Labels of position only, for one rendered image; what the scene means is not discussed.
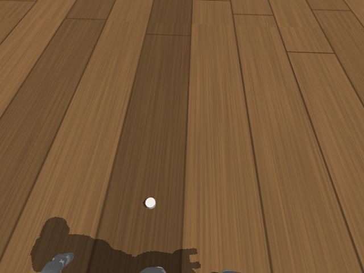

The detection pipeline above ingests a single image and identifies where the left robot hand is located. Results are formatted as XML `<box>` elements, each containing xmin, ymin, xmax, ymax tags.
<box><xmin>41</xmin><ymin>253</ymin><xmax>74</xmax><ymax>273</ymax></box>

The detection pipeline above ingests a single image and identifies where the tin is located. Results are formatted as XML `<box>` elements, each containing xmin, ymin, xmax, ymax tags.
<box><xmin>145</xmin><ymin>197</ymin><xmax>156</xmax><ymax>209</ymax></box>

